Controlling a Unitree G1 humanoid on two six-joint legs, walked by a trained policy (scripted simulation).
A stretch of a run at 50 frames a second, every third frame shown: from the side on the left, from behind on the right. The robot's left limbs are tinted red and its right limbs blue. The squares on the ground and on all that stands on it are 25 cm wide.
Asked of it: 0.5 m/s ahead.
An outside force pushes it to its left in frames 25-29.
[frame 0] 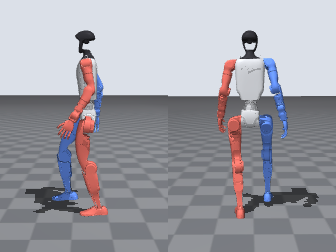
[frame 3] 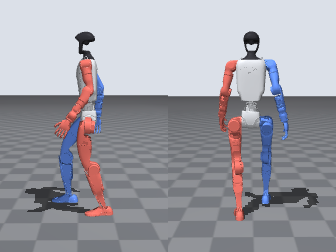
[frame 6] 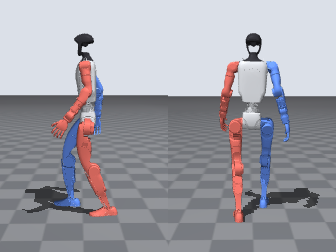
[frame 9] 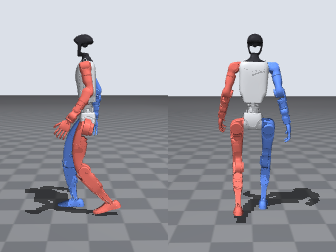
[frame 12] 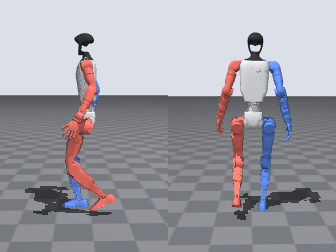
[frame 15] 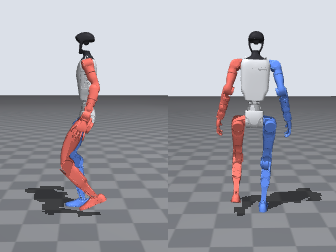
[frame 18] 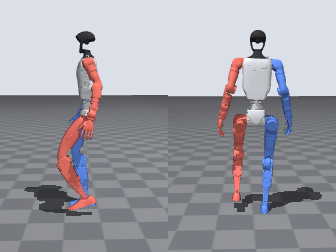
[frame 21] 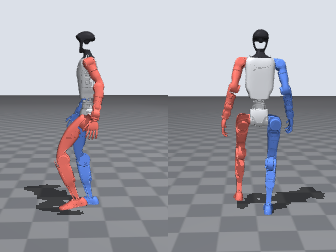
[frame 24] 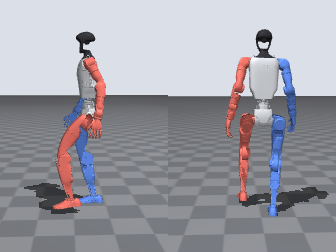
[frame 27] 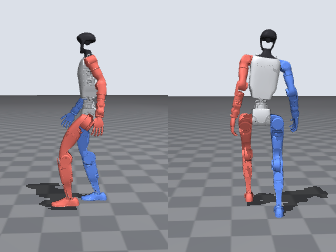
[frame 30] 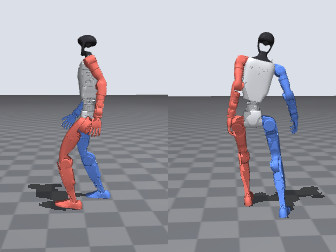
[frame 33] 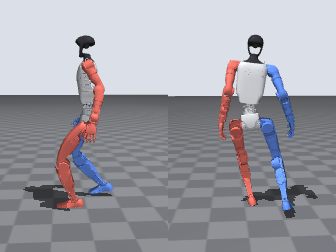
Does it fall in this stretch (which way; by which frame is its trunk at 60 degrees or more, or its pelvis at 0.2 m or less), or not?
no
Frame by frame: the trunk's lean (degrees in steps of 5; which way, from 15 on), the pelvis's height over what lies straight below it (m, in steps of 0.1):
0: 5, 0.8
3: 5, 0.8
6: 5, 0.8
9: 5, 0.8
12: 5, 0.8
15: 5, 0.8
18: 5, 0.8
21: 5, 0.8
24: 5, 0.8
27: 10, 0.8
30: 15 to its right, 0.8
33: 5, 0.7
